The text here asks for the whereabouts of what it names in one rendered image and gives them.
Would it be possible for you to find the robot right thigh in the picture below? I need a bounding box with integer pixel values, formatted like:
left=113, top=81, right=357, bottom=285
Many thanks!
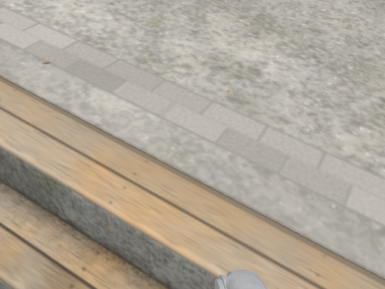
left=215, top=270, right=267, bottom=289

